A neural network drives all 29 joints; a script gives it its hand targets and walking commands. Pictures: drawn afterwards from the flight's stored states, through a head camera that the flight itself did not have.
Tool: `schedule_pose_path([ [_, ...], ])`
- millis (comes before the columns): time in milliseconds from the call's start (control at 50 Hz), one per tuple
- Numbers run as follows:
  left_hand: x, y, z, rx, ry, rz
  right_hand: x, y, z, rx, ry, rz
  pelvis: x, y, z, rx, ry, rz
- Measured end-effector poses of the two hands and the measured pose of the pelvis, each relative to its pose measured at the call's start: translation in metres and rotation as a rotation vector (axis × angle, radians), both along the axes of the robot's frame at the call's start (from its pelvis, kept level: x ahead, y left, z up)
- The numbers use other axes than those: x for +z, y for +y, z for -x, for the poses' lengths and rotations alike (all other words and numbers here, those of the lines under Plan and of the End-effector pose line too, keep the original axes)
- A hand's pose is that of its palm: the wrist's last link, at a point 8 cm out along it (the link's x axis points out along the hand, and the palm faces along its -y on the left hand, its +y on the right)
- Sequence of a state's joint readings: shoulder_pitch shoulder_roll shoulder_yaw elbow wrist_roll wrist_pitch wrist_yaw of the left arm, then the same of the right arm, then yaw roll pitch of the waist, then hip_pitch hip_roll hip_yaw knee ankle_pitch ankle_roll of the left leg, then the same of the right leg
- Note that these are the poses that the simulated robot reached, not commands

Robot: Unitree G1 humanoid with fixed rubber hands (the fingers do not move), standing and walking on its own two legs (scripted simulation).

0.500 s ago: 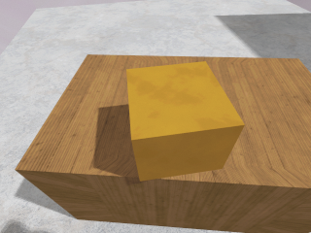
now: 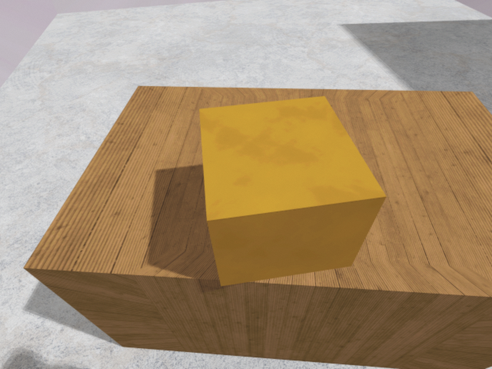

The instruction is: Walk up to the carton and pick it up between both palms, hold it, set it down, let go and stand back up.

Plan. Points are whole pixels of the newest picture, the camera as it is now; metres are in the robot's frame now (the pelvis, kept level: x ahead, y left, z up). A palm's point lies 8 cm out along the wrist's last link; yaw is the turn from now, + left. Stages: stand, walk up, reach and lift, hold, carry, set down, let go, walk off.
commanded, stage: stand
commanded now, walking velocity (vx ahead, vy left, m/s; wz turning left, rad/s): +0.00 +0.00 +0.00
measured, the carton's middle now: (274, 187) +0.49 -0.02 +0.00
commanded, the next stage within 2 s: none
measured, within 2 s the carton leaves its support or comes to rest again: neither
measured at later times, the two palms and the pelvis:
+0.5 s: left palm out of the picture -0.02 +0.22 -0.15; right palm out of the picture -0.01 -0.22 -0.14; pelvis +0.00 +0.00 +0.00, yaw +0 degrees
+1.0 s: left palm out of the picture -0.02 +0.22 -0.15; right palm out of the picture -0.01 -0.22 -0.14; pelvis +0.00 +0.00 +0.00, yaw +0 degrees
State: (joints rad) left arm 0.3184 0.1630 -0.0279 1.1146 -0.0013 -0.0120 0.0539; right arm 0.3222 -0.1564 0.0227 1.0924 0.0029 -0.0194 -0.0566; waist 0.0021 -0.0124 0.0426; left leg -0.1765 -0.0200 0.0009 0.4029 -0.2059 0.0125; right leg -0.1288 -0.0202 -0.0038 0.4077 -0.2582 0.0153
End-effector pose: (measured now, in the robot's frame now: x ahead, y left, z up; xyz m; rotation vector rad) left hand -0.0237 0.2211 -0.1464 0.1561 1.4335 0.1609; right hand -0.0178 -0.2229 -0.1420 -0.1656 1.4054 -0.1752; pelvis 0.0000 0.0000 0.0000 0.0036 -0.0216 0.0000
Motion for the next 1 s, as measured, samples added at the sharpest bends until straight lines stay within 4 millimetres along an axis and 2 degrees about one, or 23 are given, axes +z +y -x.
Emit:
schedule_pose_path([
  [680,-0.001,0.000,-0.007,0.003,-0.008,0.001,0.000,0.000,-0.011,0.014,-0.013,0.002,0.000,0.000,-0.005,0.005,-0.001,0.000],
  [1000,0.000,0.000,-0.004,0.003,-0.006,0.002,0.000,0.001,-0.007,0.009,-0.008,0.000,0.000,0.000,-0.002,0.004,-0.004,0.000],
])
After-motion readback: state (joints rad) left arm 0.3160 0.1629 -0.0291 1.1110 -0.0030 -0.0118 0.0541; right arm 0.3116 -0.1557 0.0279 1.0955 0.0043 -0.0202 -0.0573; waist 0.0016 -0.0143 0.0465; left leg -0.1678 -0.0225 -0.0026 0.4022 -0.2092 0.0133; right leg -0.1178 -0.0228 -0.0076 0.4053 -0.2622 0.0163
